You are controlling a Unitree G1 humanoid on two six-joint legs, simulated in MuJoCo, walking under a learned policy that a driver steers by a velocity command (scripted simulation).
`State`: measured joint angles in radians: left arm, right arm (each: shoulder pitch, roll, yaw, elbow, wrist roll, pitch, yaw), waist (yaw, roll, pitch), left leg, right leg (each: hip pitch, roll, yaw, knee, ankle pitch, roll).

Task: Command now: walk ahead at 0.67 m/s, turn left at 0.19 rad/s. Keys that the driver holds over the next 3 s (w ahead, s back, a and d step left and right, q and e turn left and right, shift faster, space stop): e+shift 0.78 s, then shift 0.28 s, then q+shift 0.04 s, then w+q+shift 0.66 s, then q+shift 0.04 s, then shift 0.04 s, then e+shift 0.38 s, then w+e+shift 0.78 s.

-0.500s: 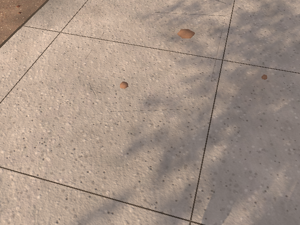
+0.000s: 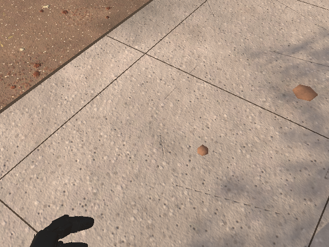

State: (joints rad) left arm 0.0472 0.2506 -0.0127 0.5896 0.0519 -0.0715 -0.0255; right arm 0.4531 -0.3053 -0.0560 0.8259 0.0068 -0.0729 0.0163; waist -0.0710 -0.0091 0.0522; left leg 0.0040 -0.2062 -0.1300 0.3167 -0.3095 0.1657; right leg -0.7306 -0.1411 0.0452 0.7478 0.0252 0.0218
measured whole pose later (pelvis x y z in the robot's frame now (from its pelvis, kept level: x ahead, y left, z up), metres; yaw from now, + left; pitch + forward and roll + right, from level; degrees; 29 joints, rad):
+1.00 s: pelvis +0.36 -0.05 +0.01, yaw -40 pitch +1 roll +0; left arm 0.19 0.32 0.06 0.59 -0.01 0.06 0.02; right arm 0.15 -0.26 -0.04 0.69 -0.01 0.02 -0.03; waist -0.02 -0.03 0.06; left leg -0.28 0.02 0.04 0.43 -0.17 0.02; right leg -0.48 -0.03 0.06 0.94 -0.41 0.10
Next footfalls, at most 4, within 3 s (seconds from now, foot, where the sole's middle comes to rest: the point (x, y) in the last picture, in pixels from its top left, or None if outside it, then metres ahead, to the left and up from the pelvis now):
0.12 right None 0.35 -0.13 -0.77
0.66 left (165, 237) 0.50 0.00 -0.77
1.10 right None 0.29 -0.18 -0.77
1.66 left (186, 178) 0.75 -0.11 -0.77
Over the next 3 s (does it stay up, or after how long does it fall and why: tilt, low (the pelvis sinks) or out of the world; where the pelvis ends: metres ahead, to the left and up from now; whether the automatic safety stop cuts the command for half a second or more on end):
stays up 1.33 -0.35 -0.04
